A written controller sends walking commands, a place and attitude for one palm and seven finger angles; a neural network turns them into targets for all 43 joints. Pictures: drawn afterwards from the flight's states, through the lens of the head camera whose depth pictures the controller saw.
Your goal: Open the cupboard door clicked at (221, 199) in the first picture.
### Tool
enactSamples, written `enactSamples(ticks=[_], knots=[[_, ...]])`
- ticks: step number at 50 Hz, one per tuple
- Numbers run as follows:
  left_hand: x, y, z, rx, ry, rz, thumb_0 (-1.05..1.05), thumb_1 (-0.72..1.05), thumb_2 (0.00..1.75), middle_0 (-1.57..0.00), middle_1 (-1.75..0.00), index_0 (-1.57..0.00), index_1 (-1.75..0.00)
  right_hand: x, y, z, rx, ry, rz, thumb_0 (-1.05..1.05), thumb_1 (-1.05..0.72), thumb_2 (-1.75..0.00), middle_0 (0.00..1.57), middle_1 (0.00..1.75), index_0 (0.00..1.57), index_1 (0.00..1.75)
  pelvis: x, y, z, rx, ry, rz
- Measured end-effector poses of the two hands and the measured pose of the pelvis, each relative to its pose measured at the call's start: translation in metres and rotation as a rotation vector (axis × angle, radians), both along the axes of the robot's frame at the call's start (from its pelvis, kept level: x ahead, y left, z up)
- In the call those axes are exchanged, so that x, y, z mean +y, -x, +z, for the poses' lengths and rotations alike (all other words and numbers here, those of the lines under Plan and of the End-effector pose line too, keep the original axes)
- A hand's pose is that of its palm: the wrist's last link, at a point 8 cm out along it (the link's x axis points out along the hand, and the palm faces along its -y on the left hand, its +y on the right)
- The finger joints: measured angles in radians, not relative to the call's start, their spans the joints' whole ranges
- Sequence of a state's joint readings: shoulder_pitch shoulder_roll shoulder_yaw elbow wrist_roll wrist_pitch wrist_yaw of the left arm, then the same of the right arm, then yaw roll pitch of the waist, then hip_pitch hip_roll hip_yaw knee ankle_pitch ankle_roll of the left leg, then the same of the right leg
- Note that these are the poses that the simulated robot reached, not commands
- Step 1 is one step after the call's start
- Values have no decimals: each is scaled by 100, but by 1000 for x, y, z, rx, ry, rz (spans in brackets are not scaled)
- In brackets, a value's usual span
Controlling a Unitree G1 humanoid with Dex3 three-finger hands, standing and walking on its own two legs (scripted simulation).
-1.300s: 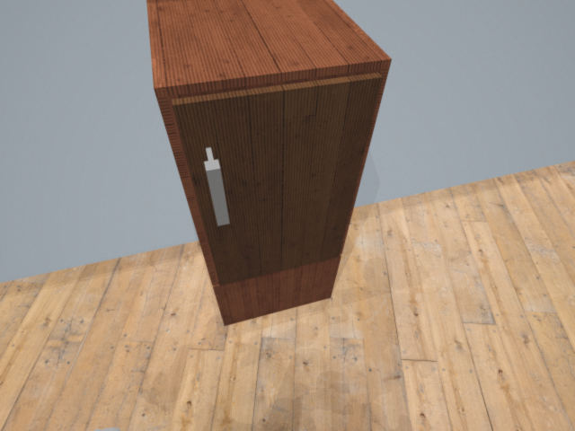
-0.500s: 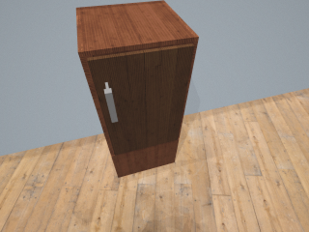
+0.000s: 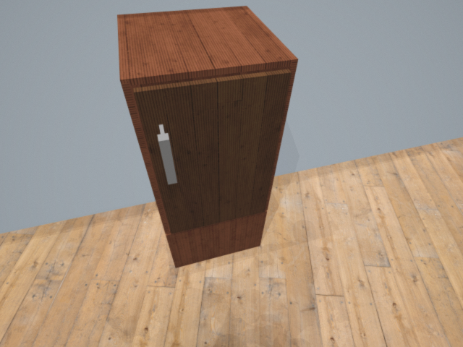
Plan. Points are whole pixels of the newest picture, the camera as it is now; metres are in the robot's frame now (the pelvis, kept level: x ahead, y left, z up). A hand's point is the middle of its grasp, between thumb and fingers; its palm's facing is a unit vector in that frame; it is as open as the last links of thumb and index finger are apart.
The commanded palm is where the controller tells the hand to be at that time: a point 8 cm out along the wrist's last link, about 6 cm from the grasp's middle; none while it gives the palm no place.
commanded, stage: look at it before walking up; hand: left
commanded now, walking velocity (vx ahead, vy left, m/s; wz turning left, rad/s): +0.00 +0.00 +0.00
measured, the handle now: (166, 154) +0.56 +0.20 -0.02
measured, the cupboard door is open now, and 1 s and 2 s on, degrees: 0 0 0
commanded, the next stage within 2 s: turn to face it in 0.14 s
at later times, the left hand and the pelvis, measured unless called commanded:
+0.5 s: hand out of the picture +0.05 +0.22 -0.17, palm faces +0.07 -0.96 -0.27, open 7.4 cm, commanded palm none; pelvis +0.00 +0.01 -0.01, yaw +4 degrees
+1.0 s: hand out of the picture -0.02 +0.19 -0.17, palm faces +0.27 -0.92 -0.27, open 7.4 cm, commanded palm none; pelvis -0.03 -0.01 -0.01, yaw +15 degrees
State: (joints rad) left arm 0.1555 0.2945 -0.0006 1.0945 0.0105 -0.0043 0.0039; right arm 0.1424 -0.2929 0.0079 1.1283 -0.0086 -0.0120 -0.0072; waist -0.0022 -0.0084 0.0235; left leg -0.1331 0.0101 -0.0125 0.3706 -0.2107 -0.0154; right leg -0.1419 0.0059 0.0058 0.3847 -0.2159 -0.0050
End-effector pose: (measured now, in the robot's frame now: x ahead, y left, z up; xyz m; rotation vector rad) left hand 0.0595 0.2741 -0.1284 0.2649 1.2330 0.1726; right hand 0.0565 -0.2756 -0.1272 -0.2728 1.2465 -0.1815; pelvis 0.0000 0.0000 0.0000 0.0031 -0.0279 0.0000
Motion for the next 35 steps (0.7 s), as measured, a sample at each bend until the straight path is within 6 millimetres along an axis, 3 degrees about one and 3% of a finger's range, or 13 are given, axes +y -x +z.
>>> enactSamples(ticks=[18,26,32,35], knots=[[1,10,-3,28,0,30,1,90,90,-20,-30,-20,-30,8,-1,-3,19,-8,7,1,-91,-89,20,29,21,30,3,-2,-1,7,0,17],[-9,26,-15,10,34,100,1,90,90,-20,-30,-20,-30,32,1,-19,56,-55,44,1,-91,-89,20,29,20,30,7,5,-10,11,9,75],[-4,48,-31,28,63,152,1,90,90,-20,-30,-20,-30,54,2,-23,47,-64,69,1,-91,-89,20,29,20,30,18,12,-19,6,4,113],[-1,56,-29,43,59,174,1,90,90,-20,-30,-20,-30,61,6,-20,44,-71,81,1,-91,-89,20,29,21,30,17,16,-16,17,3,131]])
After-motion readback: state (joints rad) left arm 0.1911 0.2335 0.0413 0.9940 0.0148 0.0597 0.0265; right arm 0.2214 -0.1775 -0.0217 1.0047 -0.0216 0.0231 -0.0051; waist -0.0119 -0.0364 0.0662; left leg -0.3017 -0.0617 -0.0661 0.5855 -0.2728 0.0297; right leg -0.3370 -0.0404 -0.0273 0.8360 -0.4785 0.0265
